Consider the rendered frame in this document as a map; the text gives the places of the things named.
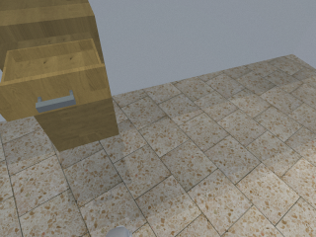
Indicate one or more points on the cabinet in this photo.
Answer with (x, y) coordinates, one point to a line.
(31, 23)

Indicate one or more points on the handle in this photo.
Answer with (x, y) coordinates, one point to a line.
(57, 103)

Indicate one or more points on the left robot thigh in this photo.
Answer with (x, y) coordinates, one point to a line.
(119, 232)

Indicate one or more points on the drawer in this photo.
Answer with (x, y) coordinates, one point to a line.
(50, 72)

